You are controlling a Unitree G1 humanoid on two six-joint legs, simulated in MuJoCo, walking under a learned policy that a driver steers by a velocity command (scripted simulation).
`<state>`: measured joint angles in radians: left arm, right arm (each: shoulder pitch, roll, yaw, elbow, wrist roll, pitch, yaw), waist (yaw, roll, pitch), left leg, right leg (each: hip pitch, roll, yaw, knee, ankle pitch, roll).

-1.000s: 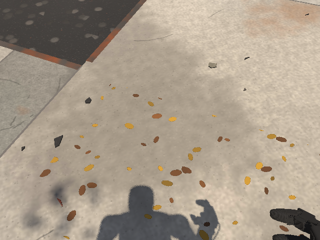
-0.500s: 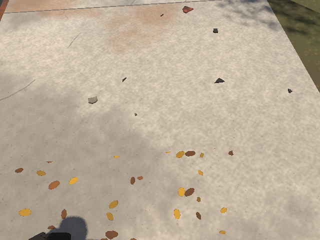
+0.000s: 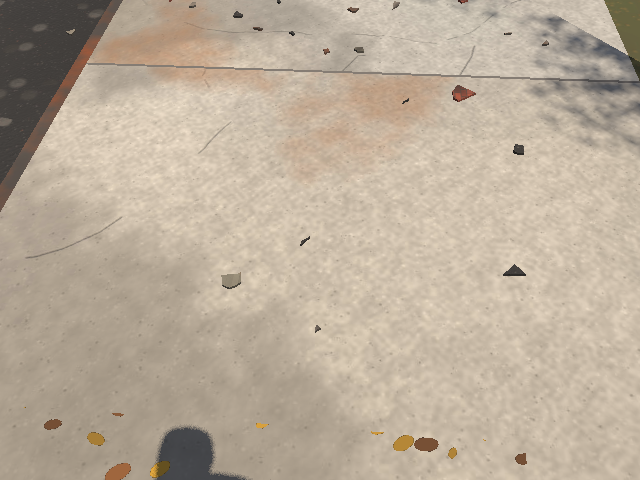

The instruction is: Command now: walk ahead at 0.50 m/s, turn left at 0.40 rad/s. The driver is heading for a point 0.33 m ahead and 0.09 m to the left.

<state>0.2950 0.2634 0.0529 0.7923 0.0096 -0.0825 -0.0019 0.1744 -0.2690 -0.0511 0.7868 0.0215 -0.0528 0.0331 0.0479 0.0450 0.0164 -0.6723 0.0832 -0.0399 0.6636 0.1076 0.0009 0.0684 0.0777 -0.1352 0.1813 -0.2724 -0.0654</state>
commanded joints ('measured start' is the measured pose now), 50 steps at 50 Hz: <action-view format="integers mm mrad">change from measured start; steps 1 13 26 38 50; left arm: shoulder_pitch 39 -82 -158 -192 -242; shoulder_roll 163 167 109 103 77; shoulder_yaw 46 24 13 13 18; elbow -15 -98 -96 -58 38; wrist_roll -10 -11 0 0 -8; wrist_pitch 12 -26 17 36 66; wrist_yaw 11 7 6 -7 16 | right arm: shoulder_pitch -162 58 24 93 113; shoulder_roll -51 -109 -131 -99 -74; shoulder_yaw -3 -32 -19 -3 0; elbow -128 -136 -40 51 157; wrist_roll -2 -18 -26 -31 -29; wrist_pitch -22 -11 25 89 72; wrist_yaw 24 -15 -38 -57 -70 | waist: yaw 43 -67 -74 -67 -59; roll -74 -57 47 -92 -48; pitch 86 -106 -100 -112 -44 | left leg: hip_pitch -92 612 529 439 419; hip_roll -8 152 88 -60 -54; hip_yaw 36 -257 -99 -52 -43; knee -60 -317 -283 -215 -258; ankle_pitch -64 356 258 -289 -309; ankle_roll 29 301 204 34 23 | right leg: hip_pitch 55 -694 -478 -239 -201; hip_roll -336 -175 -122 -183 -145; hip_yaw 38 208 172 260 228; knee -4 1047 412 317 303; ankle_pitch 509 -155 205 433 320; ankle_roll -96 85 101 -28 -20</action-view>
